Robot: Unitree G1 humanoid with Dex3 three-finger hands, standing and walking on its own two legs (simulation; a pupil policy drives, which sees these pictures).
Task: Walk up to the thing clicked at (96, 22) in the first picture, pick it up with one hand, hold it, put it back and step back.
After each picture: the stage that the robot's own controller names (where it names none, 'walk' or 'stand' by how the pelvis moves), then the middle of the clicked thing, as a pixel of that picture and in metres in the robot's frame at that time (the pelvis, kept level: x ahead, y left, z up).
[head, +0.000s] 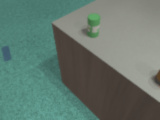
stand; (93, 26) +0.75 -0.05 -0.03
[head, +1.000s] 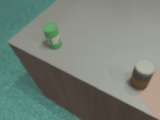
walk; (52, 36) +0.62 +0.18 -0.02
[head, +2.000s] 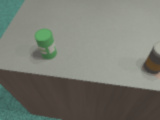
stand; (46, 44) +0.51 +0.17 +0.01
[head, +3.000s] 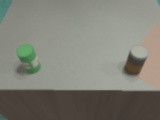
stand; (29, 59) +0.48 +0.22 -0.01
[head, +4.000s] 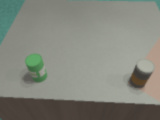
stand; (36, 68) +0.46 +0.21 -0.04
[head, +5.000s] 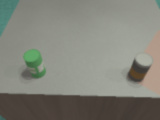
stand; (35, 64) +0.47 +0.21 -0.03
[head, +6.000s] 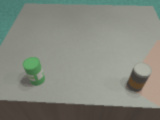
stand; (34, 71) +0.45 +0.22 -0.04
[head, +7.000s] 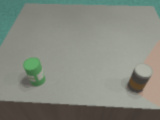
stand; (35, 72) +0.45 +0.22 -0.04
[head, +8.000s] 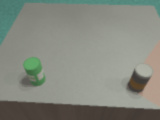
rise first; (35, 72) +0.45 +0.21 -0.04
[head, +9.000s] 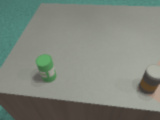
rise first; (46, 68) +0.46 +0.20 -0.03
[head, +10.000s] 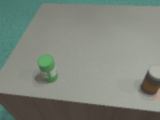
go down; (48, 69) +0.46 +0.19 -0.03
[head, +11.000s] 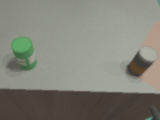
go down; (25, 54) +0.47 +0.18 +0.00
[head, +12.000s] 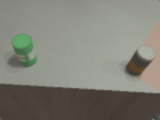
go down; (25, 51) +0.48 +0.19 +0.00
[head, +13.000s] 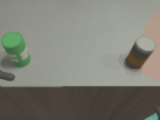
close in; (17, 50) +0.47 +0.20 +0.03
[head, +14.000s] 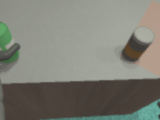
lift; (3, 43) +0.48 +0.21 +0.05
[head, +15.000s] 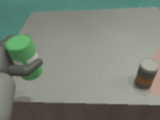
lift; (26, 58) +0.34 +0.17 +0.20
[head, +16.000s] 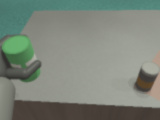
hold; (23, 60) +0.32 +0.17 +0.20
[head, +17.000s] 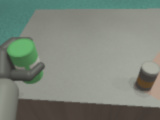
hold; (27, 62) +0.33 +0.17 +0.18
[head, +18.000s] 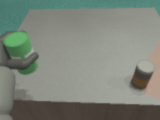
crouch; (22, 54) +0.38 +0.18 +0.17
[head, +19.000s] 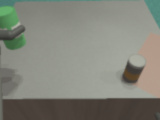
lower; (10, 28) +0.47 +0.20 +0.18
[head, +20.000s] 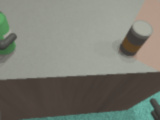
lower; out of the picture +0.50 +0.20 +0.06
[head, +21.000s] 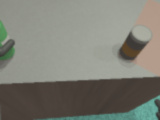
lower; out of the picture +0.49 +0.21 +0.05
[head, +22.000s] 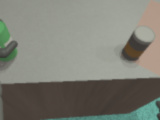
lower; (1, 42) +0.48 +0.21 +0.05
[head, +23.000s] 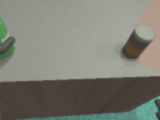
lower; out of the picture +0.49 +0.21 +0.05
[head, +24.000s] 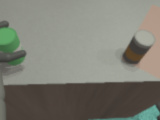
open; (10, 47) +0.47 +0.19 +0.04
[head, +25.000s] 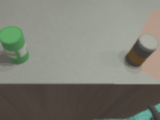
sink last; (15, 46) +0.47 +0.19 +0.03
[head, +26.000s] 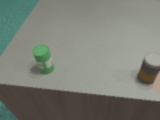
stand; (44, 60) +0.48 +0.21 +0.01
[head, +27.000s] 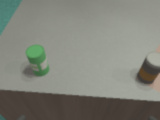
stand; (38, 61) +0.46 +0.19 +0.02
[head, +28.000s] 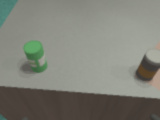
stand; (36, 57) +0.46 +0.19 +0.03
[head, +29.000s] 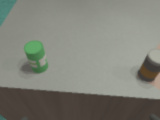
stand; (37, 57) +0.46 +0.19 +0.03
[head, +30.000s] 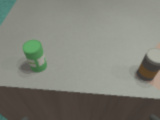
stand; (35, 56) +0.46 +0.20 +0.03
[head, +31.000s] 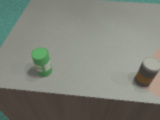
stand; (42, 62) +0.47 +0.19 -0.01
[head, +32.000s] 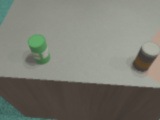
walk; (39, 50) +0.50 +0.19 -0.03
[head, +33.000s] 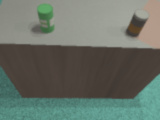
walk; (46, 19) +0.66 +0.17 -0.02
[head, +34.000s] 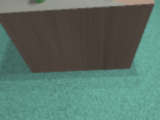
walk; out of the picture +0.95 +0.30 -0.01
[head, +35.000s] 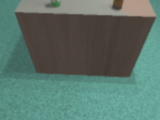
stand; out of the picture +1.05 +0.19 -0.02
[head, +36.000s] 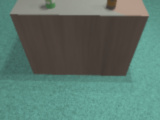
stand; out of the picture +1.07 +0.21 -0.04
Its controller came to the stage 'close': yes
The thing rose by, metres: 0.23
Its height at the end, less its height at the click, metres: +0.00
